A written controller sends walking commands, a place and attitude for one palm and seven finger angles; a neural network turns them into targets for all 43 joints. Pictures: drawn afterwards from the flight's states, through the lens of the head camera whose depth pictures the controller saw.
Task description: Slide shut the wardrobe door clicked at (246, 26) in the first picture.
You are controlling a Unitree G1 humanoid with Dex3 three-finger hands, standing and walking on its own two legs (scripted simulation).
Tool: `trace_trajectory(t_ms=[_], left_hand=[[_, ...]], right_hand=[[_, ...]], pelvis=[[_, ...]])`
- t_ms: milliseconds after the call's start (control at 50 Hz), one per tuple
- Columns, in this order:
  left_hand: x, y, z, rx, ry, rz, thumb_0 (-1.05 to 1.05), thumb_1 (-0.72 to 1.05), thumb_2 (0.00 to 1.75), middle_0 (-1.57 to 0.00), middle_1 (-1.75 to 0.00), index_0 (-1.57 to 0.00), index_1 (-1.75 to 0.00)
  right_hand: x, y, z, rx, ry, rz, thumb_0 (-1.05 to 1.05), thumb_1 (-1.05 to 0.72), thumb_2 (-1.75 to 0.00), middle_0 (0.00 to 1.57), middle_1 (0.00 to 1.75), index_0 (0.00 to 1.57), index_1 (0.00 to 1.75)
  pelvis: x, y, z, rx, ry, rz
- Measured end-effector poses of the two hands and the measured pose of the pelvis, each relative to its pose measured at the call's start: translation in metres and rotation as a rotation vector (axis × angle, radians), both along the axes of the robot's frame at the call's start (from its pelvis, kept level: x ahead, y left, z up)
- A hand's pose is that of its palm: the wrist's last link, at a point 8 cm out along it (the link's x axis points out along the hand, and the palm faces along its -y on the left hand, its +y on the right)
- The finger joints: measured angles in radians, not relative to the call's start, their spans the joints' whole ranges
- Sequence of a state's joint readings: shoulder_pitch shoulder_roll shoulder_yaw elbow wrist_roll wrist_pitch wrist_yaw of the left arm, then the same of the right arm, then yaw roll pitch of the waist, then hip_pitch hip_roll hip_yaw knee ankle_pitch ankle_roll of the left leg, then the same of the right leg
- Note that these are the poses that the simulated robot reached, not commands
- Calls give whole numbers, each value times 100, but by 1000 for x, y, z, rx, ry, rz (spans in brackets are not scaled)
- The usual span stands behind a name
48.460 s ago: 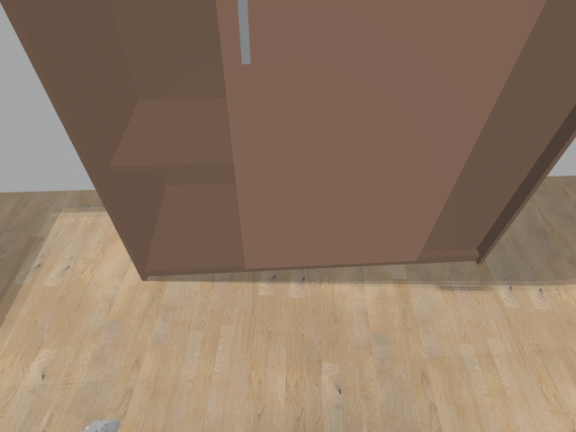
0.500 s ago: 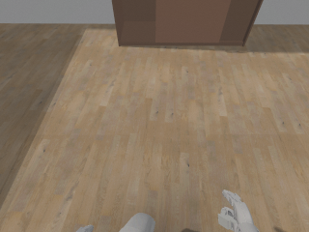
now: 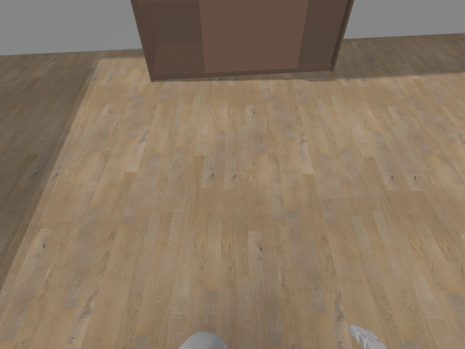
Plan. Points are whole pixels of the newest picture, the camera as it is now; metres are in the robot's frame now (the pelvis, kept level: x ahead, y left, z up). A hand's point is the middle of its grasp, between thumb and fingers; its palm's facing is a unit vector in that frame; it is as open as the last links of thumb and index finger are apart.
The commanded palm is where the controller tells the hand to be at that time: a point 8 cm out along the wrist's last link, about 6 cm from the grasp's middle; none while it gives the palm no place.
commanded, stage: look to check the result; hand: right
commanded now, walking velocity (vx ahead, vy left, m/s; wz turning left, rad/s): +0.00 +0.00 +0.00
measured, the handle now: out of the picture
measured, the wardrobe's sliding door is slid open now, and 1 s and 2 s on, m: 0.41 0.41 0.41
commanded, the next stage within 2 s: none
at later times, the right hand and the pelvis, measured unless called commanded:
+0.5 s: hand out of the picture +0.05 -0.20 -0.15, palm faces +0.04 +0.98 -0.20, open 7.4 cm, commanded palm none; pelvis -0.03 -0.02 +0.02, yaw +1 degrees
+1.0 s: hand out of the picture +0.02 -0.20 -0.12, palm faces -0.02 +0.98 -0.20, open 7.4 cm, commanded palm none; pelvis -0.04 -0.03 +0.05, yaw +2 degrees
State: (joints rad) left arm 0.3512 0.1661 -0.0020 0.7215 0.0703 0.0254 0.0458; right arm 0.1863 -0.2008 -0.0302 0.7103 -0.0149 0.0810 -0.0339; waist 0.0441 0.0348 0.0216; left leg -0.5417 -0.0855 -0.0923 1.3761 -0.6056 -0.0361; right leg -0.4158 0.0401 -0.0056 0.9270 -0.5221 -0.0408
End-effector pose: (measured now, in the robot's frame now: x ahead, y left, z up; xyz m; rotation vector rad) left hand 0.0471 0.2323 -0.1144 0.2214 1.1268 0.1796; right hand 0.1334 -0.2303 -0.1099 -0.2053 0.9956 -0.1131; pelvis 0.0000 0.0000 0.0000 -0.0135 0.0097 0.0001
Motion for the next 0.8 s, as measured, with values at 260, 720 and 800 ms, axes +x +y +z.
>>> trace_trajectory(t_ms=[260,720,800], left_hand=[[49,21,0,1,-121,-70,1,90,89,-20,-30,-20,-30],[-84,-20,17,-51,144,49,1,91,89,-21,-30,-20,-30],[-98,-18,16,-57,187,81,1,91,89,-20,-30,-20,-30]], right_hand=[[-74,-5,0,-48,15,-61,1,-90,-90,20,30,20,30],[-72,-31,31,-13,40,-27,1,-91,-90,20,30,20,30],[-82,-31,32,-13,72,-19,0,-90,-90,20,30,20,30]], pelvis=[[-26,7,-7,69,-32,-24],[-41,-20,34,24,-31,-2],[-42,-24,38,36,-30,-3]])
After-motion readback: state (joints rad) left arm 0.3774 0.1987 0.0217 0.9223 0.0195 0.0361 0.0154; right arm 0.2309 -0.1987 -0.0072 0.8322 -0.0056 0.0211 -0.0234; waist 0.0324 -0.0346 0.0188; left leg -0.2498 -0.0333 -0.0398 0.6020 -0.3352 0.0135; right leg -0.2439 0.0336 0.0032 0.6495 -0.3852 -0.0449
